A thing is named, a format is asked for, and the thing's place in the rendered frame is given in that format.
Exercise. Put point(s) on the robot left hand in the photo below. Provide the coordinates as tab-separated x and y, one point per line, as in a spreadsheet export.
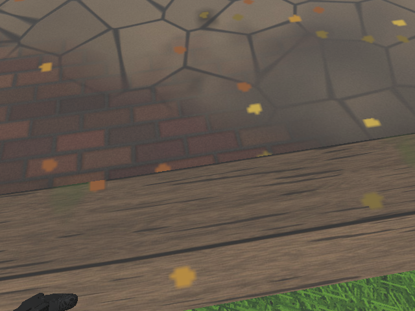
52	302

